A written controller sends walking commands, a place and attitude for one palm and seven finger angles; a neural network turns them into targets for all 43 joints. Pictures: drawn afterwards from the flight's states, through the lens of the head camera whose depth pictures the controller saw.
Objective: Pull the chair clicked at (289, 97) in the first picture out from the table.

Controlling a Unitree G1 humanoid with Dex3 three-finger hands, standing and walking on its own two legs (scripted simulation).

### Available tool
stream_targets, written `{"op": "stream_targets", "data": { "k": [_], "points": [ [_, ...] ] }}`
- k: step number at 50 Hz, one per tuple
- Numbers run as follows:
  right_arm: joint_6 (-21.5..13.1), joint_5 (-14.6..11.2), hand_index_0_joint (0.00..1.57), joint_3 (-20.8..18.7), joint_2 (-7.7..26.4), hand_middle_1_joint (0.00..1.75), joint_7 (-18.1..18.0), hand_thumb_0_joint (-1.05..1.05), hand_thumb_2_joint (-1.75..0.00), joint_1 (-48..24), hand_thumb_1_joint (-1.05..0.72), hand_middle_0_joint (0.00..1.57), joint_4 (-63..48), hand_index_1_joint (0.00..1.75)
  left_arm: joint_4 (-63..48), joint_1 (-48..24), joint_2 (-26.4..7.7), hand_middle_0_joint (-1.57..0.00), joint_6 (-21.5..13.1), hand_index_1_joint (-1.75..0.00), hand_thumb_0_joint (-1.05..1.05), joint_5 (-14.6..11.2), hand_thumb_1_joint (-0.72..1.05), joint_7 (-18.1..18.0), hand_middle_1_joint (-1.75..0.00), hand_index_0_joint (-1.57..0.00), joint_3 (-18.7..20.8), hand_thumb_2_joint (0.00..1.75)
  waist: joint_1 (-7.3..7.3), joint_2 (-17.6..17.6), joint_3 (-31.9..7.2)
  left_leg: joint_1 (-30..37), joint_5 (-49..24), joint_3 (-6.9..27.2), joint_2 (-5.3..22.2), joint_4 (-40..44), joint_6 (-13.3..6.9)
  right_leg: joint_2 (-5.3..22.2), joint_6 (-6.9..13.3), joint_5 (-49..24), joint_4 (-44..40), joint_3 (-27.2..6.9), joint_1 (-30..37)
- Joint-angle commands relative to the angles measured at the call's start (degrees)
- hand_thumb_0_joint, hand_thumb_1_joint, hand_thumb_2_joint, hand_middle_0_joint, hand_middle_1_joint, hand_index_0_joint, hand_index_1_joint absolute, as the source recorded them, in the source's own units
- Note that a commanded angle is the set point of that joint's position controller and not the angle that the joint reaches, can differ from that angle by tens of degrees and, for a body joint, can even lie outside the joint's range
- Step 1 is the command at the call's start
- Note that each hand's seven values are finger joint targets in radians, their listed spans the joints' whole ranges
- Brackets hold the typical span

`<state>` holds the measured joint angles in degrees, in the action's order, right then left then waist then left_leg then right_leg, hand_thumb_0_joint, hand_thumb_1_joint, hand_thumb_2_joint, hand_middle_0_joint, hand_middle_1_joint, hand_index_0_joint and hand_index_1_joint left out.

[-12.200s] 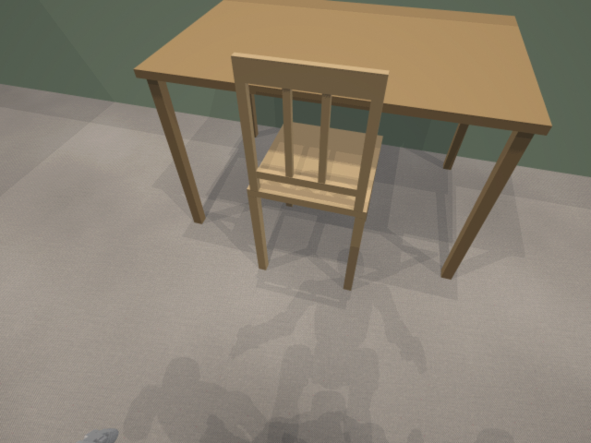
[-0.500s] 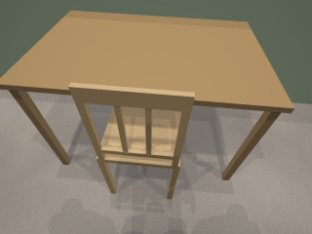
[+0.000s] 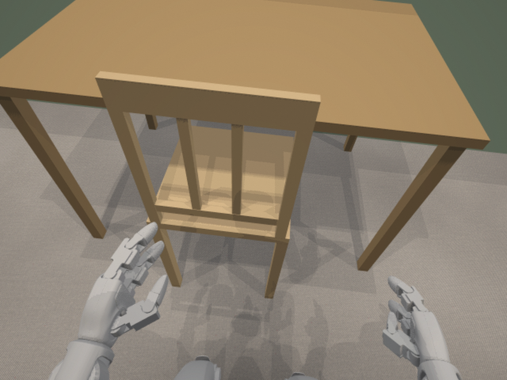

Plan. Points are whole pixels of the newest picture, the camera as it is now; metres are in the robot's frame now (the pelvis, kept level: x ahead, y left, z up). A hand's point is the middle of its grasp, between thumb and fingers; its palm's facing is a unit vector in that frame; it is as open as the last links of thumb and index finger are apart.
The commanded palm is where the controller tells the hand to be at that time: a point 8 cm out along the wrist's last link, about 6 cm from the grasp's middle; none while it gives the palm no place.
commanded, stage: raise the hand toward the chair's back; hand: left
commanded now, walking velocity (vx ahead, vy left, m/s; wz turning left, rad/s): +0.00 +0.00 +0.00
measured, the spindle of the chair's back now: (191, 168) +0.53 +0.16 -0.02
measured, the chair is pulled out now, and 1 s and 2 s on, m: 0.00 0.00 0.00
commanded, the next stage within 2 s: aim the fingers beside a spindle in 1.74 s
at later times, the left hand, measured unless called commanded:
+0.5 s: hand (130, 309) +0.22 +0.19 +0.02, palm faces -0.05 -1.00 -0.05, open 13.0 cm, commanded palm +0.19 +0.24 +0.02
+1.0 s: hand (105, 302) +0.22 +0.22 +0.03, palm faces -0.04 -1.00 -0.06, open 16.6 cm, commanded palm +0.21 +0.28 +0.04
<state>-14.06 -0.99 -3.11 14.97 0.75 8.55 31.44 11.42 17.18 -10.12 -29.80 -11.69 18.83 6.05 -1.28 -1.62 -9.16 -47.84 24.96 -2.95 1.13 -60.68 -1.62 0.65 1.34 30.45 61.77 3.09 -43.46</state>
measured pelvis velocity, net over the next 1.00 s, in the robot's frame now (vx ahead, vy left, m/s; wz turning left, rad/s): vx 0.00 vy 0.02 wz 0.02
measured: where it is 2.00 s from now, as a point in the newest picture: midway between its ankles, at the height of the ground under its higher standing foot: outside the picture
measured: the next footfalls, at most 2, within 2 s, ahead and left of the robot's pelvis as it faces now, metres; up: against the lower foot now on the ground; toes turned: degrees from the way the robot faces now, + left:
none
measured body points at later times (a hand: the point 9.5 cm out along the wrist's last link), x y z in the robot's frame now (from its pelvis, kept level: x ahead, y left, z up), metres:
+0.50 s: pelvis -0.01 +0.00 -0.02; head +0.06 +0.00 +0.43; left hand +0.22 +0.24 +0.03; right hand +0.14 -0.24 -0.11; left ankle +0.05 +0.10 -0.66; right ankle +0.00 -0.11 -0.66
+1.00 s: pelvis +0.00 +0.02 -0.01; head +0.06 +0.04 +0.44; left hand +0.22 +0.28 +0.04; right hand +0.21 -0.20 -0.07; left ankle +0.05 +0.11 -0.66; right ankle +0.00 -0.11 -0.66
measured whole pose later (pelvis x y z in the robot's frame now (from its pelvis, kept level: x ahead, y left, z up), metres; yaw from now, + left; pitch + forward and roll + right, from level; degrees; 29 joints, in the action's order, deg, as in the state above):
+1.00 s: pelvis +0.00 +0.02 -0.01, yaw +1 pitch +15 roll -4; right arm -11.4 -2.1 1.5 12.8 -2.2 11.0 28.8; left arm 1.8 19.1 -15.8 -21.0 -14.9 18.1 10.5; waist -0.2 2.0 -7.7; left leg -53.3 26.6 0.0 1.1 -65.2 -3.0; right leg 0.2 -0.1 30.4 61.7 5.9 -45.7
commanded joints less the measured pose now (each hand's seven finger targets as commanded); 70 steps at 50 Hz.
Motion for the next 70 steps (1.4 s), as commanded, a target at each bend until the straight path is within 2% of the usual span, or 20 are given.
{"op": "stream_targets", "data": {
  "k": [1,4,5,8,10,13,15,18,20,22,25,29,31,34,42,58,62,64,67,70],
  "points": [
    [0.4,-1.2,0.20,-2.0,5.9,0.30,-1.4,0.00,-0.90,-4.1,-0.90,0.20,-14.5,0.30,-17.5,4.7,-8.9,-0.16,0.5,-0.23,0.00,-4.8,0.46,0.9,-0.23,-0.16,7.3,0.71,3.83,4.2,-9.1,3.4,-3.9,2.3,-2.2,3.6,0.5,-1.0,0.4,-4.3,-8.2,-3.8,-0.1],
    [0.7,-0.7,0.20,-1.7,4.5,0.30,-3.0,0.00,-0.90,-0.2,-0.90,0.20,-13.1,0.30,-27.8,0.6,-9.6,-0.15,-1.3,-0.22,0.00,-3.9,0.39,-2.9,-0.22,-0.15,6.7,0.68,1.19,7.2,-10.6,5.3,-5.3,3.6,-0.8,1.2,-0.2,-1.5,0.4,-4.9,-8.6,-4.8,-1.8],
    [0.5,-0.4,0.20,-1.4,4.7,0.30,-3.4,0.00,-0.90,0.5,-0.90,0.20,-12.7,0.30,-31.2,-2.9,-10.0,-0.15,-2.5,-0.22,0.00,-3.6,0.36,-3.3,-0.22,-0.15,5.5,0.67,-0.57,5.8,-11.4,4.7,-5.2,4.0,-0.5,-0.4,-0.5,-1.8,0.1,-4.8,-7.9,-4.9,-3.5],
    [-0.6,-0.5,0.20,-0.4,4.9,0.30,-4.6,0.00,-0.90,1.1,-0.90,0.20,-10.0,0.30,-27.0,-5.3,-9.6,-0.14,-4.0,-0.20,0.00,-3.1,0.29,-1.6,-0.20,-0.14,2.9,0.64,-2.99,5.7,-6.5,0.3,-1.8,4.6,-0.1,-3.1,-0.6,-1.7,0.0,1.1,-9.4,-6.4,-7.5],
    [-1.6,-0.9,0.20,0.2,5.6,0.30,-5.1,0.00,-0.90,0.8,-0.90,0.20,-8.8,0.30,-22.9,-6.4,-10.0,-0.13,-2.9,-0.20,0.00,-3.5,0.25,0.9,-0.20,-0.13,1.9,0.62,-3.73,4.4,-5.5,-1.4,0.3,4.9,0.0,-3.9,-0.8,-1.6,-0.2,4.7,-10.5,-7.2,-8.6],
    [-2.2,-1.5,0.20,0.3,6.0,0.30,-5.5,0.00,-0.90,0.6,-0.90,0.20,-8.8,0.30,-19.0,-3.0,-12.0,-0.13,1.9,-0.19,0.00,-5.0,0.18,3.5,-0.19,-0.13,4.9,0.59,-1.35,3.8,-9.2,-1.7,-0.1,4.6,-0.4,-2.6,-0.8,-0.9,-0.5,6.0,-12.1,-7.9,-4.0],
    [-1.9,-1.9,0.20,0.1,5.6,0.30,-5.7,0.00,-0.90,-0.3,-0.90,0.20,-8.7,0.30,-16.0,0.5,-14.0,-0.12,5.7,-0.18,0.00,-6.1,0.13,3.6,-0.18,-0.12,9.1,0.57,0.69,2.6,-10.8,-0.9,-2.6,4.8,-0.5,-1.5,-0.8,-0.9,-0.6,3.2,-12.4,-7.8,-0.5],
    [-1.5,-1.7,0.20,0.0,4.4,0.30,-5.5,0.00,-0.90,-0.6,-0.90,0.20,-9.0,0.30,-20.0,2.0,-13.3,-0.12,7.2,-0.17,0.00,-7.2,0.06,2.0,-0.17,-0.12,11.2,0.54,1.95,1.8,-14.7,1.4,-7.3,4.8,-0.6,0.2,-0.8,-0.4,-1.2,-4.5,-11.3,-6.5,3.7],
    [-1.3,-1.5,0.20,-0.3,3.8,0.30,-5.2,0.00,-0.90,-0.7,-0.90,0.20,-8.5,0.30,-19.1,3.7,-13.0,-0.11,6.8,-0.16,0.00,-6.8,0.01,0.2,-0.16,-0.11,12.1,0.52,2.36,1.1,-13.4,2.0,-8.7,5.1,-0.4,1.4,-0.6,-0.8,-1.1,-7.2,-10.4,-4.9,3.5],
    [-1.6,-1.2,0.20,-0.5,3.8,0.30,-4.8,0.00,-0.90,-0.1,-0.90,0.20,-7.9,0.30,-20.2,3.6,-11.5,-0.11,5.1,-0.15,0.00,-6.1,-0.03,-1.0,-0.15,-0.11,10.4,0.50,1.70,2.3,-12.4,3.5,-9.7,5.2,-0.3,2.5,-0.5,-1.1,-0.8,-8.9,-9.4,-3.1,1.8],
    [-1.7,-1.1,0.20,-0.9,4.5,0.30,-4.5,0.00,-0.90,0.2,-0.90,0.20,-7.3,0.30,-17.3,3.3,-10.7,-0.10,3.3,-0.14,0.00,-5.0,-0.10,-1.2,-0.14,-0.10,8.8,0.47,0.58,0.7,-9.1,3.3,-8.5,5.4,-0.3,2.7,-0.6,-1.5,-0.7,-7.8,-9.0,-2.0,-1.4],
    [-2.3,-1.2,0.20,-1.1,5.5,0.30,-4.3,0.00,-0.90,1.3,-0.90,0.20,-7.8,0.30,-18.8,3.1,-11.2,-0.09,1.5,-0.13,0.00,-5.3,-0.20,-0.5,-0.13,-0.09,8.6,0.43,0.49,3.1,-11.4,5.2,-8.0,5.2,-0.5,3.3,-0.6,-1.5,-0.4,-7.2,-8.6,-1.2,-1.9],
    [-2.2,-1.2,0.20,-1.1,5.7,0.30,-4.2,0.00,-0.90,1.6,-0.90,0.20,-7.8,0.30,-19.5,2.8,-11.5,-0.09,1.3,-0.12,0.00,-5.4,-0.24,-0.7,-0.12,-0.09,8.9,0.41,0.43,3.3,-11.8,6.4,-8.8,5.6,-0.4,3.9,-0.6,-1.7,-0.2,-8.1,-8.1,-0.4,-1.7],
    [-2.2,-1.1,0.20,-0.9,5.9,0.30,-4.0,0.00,-0.90,1.8,-0.90,0.20,-8.2,0.30,-22.2,2.6,-11.6,-0.08,1.0,-0.11,0.00,-5.0,-0.31,-1.4,-0.11,-0.08,8.4,0.38,0.59,6.7,-12.8,9.6,-10.6,6.2,-0.1,4.9,-0.2,-1.9,0.1,-9.5,-7.1,0.9,-2.7],
    [-0.4,-1.2,0.20,-0.3,6.4,0.30,-3.8,0.00,-0.90,2.1,-0.90,0.20,-9.5,0.30,-21.3,0.6,-11.9,-0.06,3.7,-0.08,0.00,-4.0,-0.50,-1.5,-0.08,-0.06,7.7,0.30,-0.30,6.7,-10.3,11.0,-8.2,7.6,0.2,6.8,0.2,-2.2,0.2,-7.9,-7.8,2.0,-3.8],
    [-0.1,-1.3,0.20,0.7,7.3,0.30,-3.9,0.00,-0.90,3.0,-0.90,0.20,-10.4,0.30,-20.1,-4.0,-14.7,-0.06,6.3,-0.08,0.00,-5.0,-0.50,0.6,-0.08,-0.06,10.7,0.30,-0.14,7.7,-10.9,14.3,-9.0,9.2,0.5,9.1,0.9,-2.4,0.3,-8.1,-8.9,2.5,-3.0],
    [-0.4,-1.3,0.20,0.5,7.6,0.30,-4.0,0.00,-0.90,3.4,-0.90,0.20,-9.8,0.30,-18.7,-4.2,-15.7,-0.06,6.5,-0.08,0.00,-5.8,-0.50,1.0,-0.08,-0.06,12.3,0.30,-0.04,6.2,-11.5,14.3,-10.1,8.9,0.3,9.2,0.8,-2.4,0.3,-9.0,-9.7,2.4,-1.6],
    [-0.6,-1.4,0.20,0.5,7.7,0.30,-3.9,0.00,-0.90,3.5,-0.90,0.20,-9.8,0.30,-18.3,-4.1,-14.4,-0.06,6.4,-0.08,0.00,-6.0,-0.50,1.5,-0.08,-0.06,11.2,0.30,-0.34,6.2,-10.9,13.9,-9.9,8.5,0.2,9.1,0.7,-2.3,0.2,-8.9,-9.9,2.3,-1.8],
    [-0.8,-1.5,0.20,0.2,7.8,0.30,-3.8,0.00,-0.90,3.6,-0.90,0.20,-9.6,0.30,-16.9,-3.7,-14.4,-0.06,6.5,-0.08,0.00,-6.2,-0.50,1.8,-0.08,-0.06,11.3,0.30,-0.40,5.4,-10.8,13.0,-9.8,7.9,0.0,8.6,0.5,-2.3,0.1,-9.1,-10.3,2.1,-1.4],
    [-1.1,-1.5,0.20,0.2,7.9,0.30,-3.6,0.00,-0.90,3.6,-0.90,0.20,-9.7,0.30,-17.8,-4.1,-15.4,-0.06,6.0,-0.08,0.00,-5.7,-0.50,1.4,-0.08,-0.06,11.6,0.30,-0.13,6.7,-10.4,12.9,-9.1,8.1,0.1,8.8,0.6,-2.4,0.4,-8.4,-10.0,2.0,-1.4]
  ]
}}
